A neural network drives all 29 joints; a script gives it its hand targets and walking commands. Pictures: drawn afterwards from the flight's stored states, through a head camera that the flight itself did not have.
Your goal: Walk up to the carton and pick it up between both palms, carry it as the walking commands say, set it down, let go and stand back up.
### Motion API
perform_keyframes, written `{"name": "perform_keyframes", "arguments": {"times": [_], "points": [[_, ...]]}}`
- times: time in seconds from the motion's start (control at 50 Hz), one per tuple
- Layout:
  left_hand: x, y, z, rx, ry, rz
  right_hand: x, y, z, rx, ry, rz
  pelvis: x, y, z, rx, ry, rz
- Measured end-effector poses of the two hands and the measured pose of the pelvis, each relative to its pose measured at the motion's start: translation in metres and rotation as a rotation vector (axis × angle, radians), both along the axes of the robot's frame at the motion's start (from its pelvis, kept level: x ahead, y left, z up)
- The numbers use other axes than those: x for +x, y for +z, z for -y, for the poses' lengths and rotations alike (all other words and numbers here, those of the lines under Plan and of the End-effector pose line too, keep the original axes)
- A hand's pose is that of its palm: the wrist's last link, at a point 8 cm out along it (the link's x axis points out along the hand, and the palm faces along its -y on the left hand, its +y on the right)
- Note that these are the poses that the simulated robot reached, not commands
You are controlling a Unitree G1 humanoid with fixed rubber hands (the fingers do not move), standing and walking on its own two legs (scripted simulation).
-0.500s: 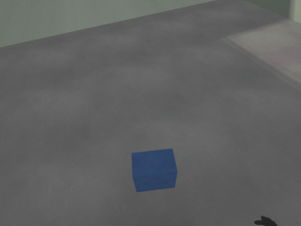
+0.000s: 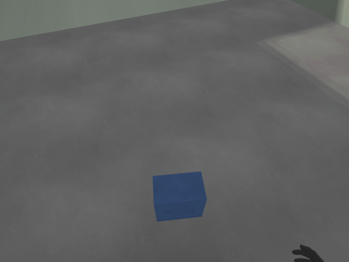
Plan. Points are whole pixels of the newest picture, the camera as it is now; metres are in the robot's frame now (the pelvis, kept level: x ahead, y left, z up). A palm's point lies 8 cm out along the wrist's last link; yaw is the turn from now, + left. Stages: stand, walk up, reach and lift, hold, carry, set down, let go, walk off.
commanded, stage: walk up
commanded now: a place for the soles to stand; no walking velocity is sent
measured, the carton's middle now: (178, 197) +0.53 -0.01 -0.63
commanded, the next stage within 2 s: none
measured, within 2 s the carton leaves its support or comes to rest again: neither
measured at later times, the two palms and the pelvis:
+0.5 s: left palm out of the picture +0.11 +0.29 -0.07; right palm out of the picture +0.09 -0.35 -0.09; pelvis +0.04 -0.04 +0.00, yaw +1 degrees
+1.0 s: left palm (67, 255) +0.16 +0.26 -0.09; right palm (342, 245) +0.19 -0.38 -0.09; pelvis +0.11 -0.07 +0.00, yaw +4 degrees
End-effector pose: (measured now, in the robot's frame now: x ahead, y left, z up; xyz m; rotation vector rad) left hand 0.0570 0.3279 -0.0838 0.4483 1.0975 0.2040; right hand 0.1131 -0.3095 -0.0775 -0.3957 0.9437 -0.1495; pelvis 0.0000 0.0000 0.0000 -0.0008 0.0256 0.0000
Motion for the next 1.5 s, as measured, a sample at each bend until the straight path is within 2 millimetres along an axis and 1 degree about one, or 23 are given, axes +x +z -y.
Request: {"name": "perform_keyframes", "arguments": {"times": [0.14,0.26,0.3,0.36,0.42,0.46,0.5,0.54,0.62,0.68,0.74,0.8,0.86,0.92,0.98,1.04,1.1,1.18,1.24,1.32,1.5], "points": [[0.007,0.000,-0.004,0.000,-0.002,0.013,0.006,0.003,-0.003,-0.004,0.001,0.012,0.003,0.000,-0.004,-0.005,0.000,-0.004],[0.014,0.001,-0.003,-0.011,-0.029,0.025,0.007,0.004,-0.002,-0.003,0.005,0.038,0.006,-0.001,-0.002,-0.002,0.001,-0.003],[0.021,0.003,-0.001,-0.014,-0.039,0.026,0.002,0.001,0.003,0.000,0.003,0.034,0.010,-0.002,0.002,0.003,0.002,-0.008],[0.035,0.005,0.008,-0.011,-0.065,0.022,-0.013,-0.005,0.015,0.003,-0.018,-0.003,0.016,-0.003,0.013,0.011,-0.004,-0.014],[0.050,0.008,0.024,-0.005,-0.087,0.028,-0.026,-0.014,0.031,0.010,-0.042,-0.049,0.026,-0.005,0.027,0.017,-0.009,-0.017],[0.056,0.011,0.034,-0.002,-0.086,0.051,-0.028,-0.016,0.039,0.015,-0.042,-0.075,0.033,-0.003,0.036,0.021,0.001,0.006],[0.058,0.018,0.041,-0.007,-0.067,0.069,-0.019,-0.012,0.043,0.015,-0.037,-0.072,0.040,0.002,0.040,0.025,0.009,0.030],[0.061,0.024,0.044,-0.008,-0.048,0.087,-0.005,-0.005,0.045,0.015,-0.021,-0.052,0.048,0.008,0.043,0.026,0.018,0.049],[0.067,0.028,0.042,-0.005,-0.021,0.090,0.020,0.003,0.047,0.008,0.012,-0.028,0.062,0.012,0.046,0.025,0.032,0.065],[0.071,0.022,0.037,-0.012,-0.001,0.069,0.035,0.004,0.045,-0.005,0.028,-0.035,0.072,0.010,0.044,0.015,0.047,0.054],[0.077,0.002,0.030,-0.015,0.014,0.040,0.045,-0.005,0.045,-0.039,0.032,-0.036,0.080,-0.005,0.039,0.004,0.052,0.043],[0.083,-0.007,0.038,-0.030,0.031,0.025,0.048,-0.004,0.049,-0.055,0.025,-0.048,0.084,-0.007,0.043,0.025,0.062,0.056],[0.090,-0.009,0.050,-0.040,0.030,0.014,0.054,-0.003,0.059,-0.067,0.018,-0.053,0.090,-0.006,0.051,0.029,0.053,0.046],[0.097,-0.009,0.061,-0.033,0.030,0.016,0.063,-0.008,0.069,-0.059,0.014,-0.061,0.097,-0.008,0.061,0.037,0.054,0.046],[0.104,-0.006,0.069,-0.035,0.046,0.022,0.073,-0.008,0.073,-0.053,0.020,-0.084,0.105,-0.004,0.066,0.038,0.067,0.036],[0.116,-0.007,0.072,-0.042,0.064,0.034,0.085,-0.010,0.072,-0.053,0.042,-0.107,0.113,-0.005,0.068,0.023,0.091,0.015],[0.124,-0.010,0.075,-0.056,0.078,0.037,0.102,-0.010,0.070,-0.054,0.057,-0.098,0.119,-0.005,0.068,0.018,0.100,0.004],[0.129,-0.010,0.077,-0.058,0.087,0.035,0.128,-0.007,0.067,-0.049,0.071,-0.054,0.124,-0.004,0.068,0.018,0.100,-0.003],[0.130,-0.009,0.076,-0.052,0.088,0.038,0.141,-0.005,0.064,-0.047,0.079,-0.025,0.125,-0.004,0.068,0.018,0.101,-0.004],[0.131,-0.010,0.073,-0.051,0.088,0.046,0.148,-0.002,0.061,-0.049,0.086,-0.004,0.123,-0.004,0.066,0.015,0.102,-0.002],[0.127,-0.011,0.069,-0.058,0.088,0.051,0.142,-0.001,0.058,-0.056,0.082,-0.008,0.119,-0.004,0.061,0.009,0.103,0.003]]}}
